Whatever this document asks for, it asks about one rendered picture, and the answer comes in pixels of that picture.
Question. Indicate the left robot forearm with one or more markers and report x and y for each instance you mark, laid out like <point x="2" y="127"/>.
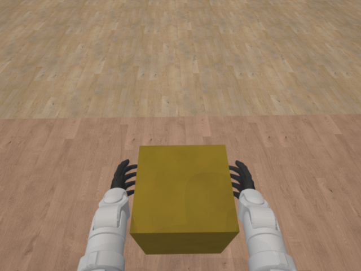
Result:
<point x="105" y="244"/>

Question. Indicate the robot right hand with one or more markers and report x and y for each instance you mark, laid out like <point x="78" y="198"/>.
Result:
<point x="245" y="178"/>

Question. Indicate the carton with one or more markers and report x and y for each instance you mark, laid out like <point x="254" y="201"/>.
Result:
<point x="183" y="200"/>

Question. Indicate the right robot forearm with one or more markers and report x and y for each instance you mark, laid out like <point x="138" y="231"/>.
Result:
<point x="263" y="237"/>

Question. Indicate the robot left hand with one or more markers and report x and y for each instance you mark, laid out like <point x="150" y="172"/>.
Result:
<point x="120" y="177"/>

